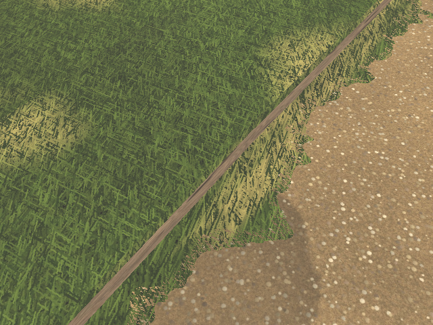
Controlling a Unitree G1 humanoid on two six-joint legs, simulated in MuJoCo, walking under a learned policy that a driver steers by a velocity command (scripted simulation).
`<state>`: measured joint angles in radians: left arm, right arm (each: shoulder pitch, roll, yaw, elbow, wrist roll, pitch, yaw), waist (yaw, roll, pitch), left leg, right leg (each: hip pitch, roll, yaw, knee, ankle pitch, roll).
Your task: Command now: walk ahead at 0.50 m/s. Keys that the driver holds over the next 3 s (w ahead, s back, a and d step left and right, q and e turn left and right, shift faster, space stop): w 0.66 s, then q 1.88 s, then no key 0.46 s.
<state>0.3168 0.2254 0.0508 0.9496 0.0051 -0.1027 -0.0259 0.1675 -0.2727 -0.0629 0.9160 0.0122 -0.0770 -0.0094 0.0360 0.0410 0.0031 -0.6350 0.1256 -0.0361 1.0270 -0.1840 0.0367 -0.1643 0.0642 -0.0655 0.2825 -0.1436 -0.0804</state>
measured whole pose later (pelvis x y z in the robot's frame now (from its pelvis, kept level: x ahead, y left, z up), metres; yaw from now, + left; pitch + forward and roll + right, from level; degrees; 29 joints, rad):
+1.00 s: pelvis +0.50 +0.04 -0.02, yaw +8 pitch +2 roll +0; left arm 0.03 0.22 0.04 0.83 0.02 -0.06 0.02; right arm 0.26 -0.28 -0.07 0.92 0.03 -0.01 -0.03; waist -0.04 0.03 0.05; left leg -0.46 0.00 -0.03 1.19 -0.55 -0.04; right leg -0.44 -0.03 -0.08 0.48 -0.08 -0.03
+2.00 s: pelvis +0.55 +0.06 +0.00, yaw +43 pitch +2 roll +0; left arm 0.12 0.26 0.06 0.82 0.01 0.00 0.04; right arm 0.20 -0.35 -0.11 0.67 0.02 0.06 -0.02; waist 0.01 0.04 0.05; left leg -0.54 -0.02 -0.07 1.08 -0.39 -0.09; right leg -0.22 -0.03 -0.05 0.41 -0.23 -0.01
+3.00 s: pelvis +0.54 +0.10 -0.01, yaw +68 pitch +0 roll +0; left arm 0.16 0.25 0.03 0.74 0.00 0.00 0.00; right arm 0.19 -0.29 -0.06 0.67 0.00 0.04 -0.02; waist 0.01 0.02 0.04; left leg -0.20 0.01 -0.08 0.47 -0.27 -0.05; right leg -0.25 -0.01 0.02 0.51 -0.27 0.01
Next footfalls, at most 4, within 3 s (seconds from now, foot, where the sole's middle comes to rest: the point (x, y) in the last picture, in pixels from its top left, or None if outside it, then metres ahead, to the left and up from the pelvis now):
0.32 left None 0.36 0.16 -0.78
0.86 right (259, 277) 0.66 -0.06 -0.78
1.28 left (183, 310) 0.55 0.18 -0.78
1.78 right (244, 277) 0.66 -0.01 -0.78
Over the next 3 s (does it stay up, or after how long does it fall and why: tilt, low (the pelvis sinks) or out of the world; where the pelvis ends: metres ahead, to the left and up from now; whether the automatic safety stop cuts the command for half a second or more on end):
stays up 0.54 0.10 -0.01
